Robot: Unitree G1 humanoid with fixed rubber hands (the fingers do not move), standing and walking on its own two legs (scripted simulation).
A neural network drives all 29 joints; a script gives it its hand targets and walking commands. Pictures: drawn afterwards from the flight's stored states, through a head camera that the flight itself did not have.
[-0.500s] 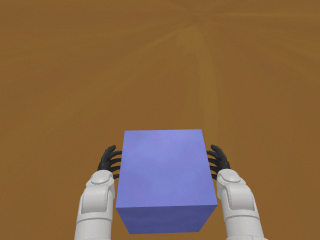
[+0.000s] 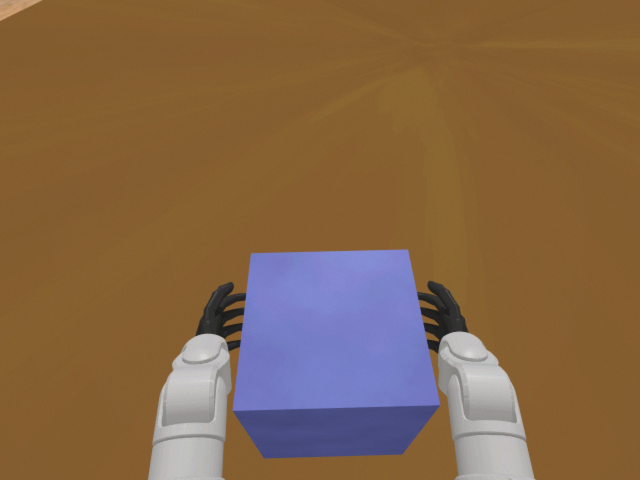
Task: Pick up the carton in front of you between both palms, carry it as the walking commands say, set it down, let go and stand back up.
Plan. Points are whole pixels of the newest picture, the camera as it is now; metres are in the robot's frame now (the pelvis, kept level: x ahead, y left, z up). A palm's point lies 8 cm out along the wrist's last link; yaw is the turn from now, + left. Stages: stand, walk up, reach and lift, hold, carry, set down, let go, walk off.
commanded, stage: carry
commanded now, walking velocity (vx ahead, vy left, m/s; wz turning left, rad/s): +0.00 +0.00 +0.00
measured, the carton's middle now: (331, 360) +0.31 +0.00 -0.04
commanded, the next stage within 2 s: none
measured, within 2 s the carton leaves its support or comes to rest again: neither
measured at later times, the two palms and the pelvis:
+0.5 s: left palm (188, 339) +0.30 +0.19 +0.03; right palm (421, 336) +0.31 -0.11 +0.03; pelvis +0.01 +0.03 -0.01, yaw +0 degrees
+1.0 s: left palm (181, 348) +0.29 +0.19 +0.03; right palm (420, 348) +0.29 -0.11 +0.03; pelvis +0.00 +0.04 -0.01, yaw +0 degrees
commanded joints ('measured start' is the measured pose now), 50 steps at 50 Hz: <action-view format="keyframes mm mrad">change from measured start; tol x16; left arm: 1 -407 -844 -597 -85 -241 -24 -195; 50 -469 -858 -534 15 -219 -23 -215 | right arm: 1 -408 827 576 -63 231 -34 202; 50 -491 858 536 17 210 -38 216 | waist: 1 0 -24 -363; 16 4 -50 -263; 21 -26 186 -210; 28 15 -155 -379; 50 -5 -1 -282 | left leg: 1 -25 45 -20 -32 553 0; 8 100 96 -18 56 1002 4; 15 -102 30 -35 -123 437 -20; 21 303 154 -74 17 1390 28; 25 20 106 -19 158 1110 18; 28 -302 -27 -66 184 -59 -5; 29 -235 4 -93 -6 -177 17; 34 27 129 -109 3 701 62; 50 -54 88 -85 31 522 59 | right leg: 1 372 -119 109 63 868 -34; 8 188 -32 13 33 461 25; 15 406 -124 102 65 886 -32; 21 -133 36 -20 129 -67 61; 23 -31 29 -10 24 36 51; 28 580 -244 226 48 1191 -137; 33 161 -113 84 33 210 37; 50 176 -131 104 78 342 36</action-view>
